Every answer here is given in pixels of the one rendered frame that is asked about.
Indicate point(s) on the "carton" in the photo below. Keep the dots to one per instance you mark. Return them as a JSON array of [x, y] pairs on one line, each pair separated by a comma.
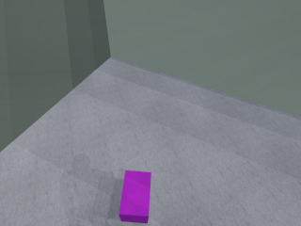
[[135, 197]]

